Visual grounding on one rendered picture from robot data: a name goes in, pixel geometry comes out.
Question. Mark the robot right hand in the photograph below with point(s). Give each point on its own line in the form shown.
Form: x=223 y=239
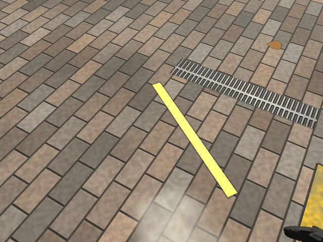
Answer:
x=304 y=234

